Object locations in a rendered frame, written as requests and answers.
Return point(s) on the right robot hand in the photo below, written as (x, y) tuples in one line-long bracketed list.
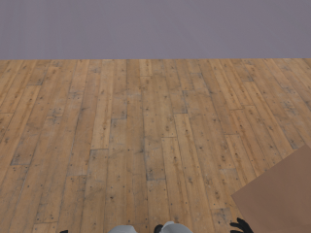
[(242, 224)]

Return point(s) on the robot right thigh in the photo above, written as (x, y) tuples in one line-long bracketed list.
[(175, 228)]

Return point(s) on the robot right shin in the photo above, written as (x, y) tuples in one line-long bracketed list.
[(167, 223)]

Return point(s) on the pedestal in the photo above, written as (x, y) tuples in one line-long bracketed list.
[(279, 200)]

